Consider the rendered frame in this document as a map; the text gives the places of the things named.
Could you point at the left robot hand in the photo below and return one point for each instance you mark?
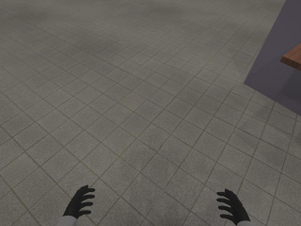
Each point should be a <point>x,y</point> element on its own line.
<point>77,203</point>

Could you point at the table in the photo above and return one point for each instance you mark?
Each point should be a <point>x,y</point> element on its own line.
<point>293,58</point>

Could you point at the right robot hand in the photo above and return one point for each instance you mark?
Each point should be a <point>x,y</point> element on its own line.
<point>238,212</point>

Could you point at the left robot forearm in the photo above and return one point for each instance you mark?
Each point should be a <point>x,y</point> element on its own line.
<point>66,221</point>

